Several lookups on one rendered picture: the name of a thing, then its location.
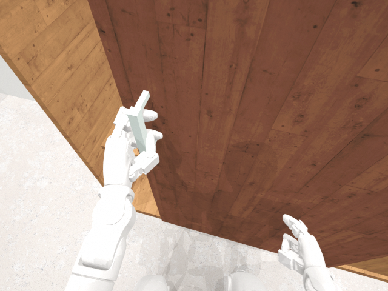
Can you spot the robot right hand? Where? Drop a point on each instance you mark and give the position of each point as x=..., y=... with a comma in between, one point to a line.
x=301, y=254

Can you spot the robot left hand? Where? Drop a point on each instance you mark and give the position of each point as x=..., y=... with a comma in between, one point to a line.
x=119, y=154

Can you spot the left robot forearm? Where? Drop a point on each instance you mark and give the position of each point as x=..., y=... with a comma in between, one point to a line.
x=100, y=257

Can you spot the wardrobe door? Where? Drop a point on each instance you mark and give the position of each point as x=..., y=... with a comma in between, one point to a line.
x=379, y=265
x=266, y=107

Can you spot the handle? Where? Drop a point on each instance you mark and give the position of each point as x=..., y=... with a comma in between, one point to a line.
x=137, y=122

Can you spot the right robot forearm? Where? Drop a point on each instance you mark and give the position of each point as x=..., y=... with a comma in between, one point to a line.
x=317, y=278

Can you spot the robot right thigh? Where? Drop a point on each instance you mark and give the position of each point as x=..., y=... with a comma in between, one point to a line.
x=242, y=281

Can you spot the robot left thigh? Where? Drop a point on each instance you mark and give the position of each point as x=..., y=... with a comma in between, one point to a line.
x=151, y=283

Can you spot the robot thigh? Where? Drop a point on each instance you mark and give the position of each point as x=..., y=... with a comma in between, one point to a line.
x=151, y=283
x=242, y=281

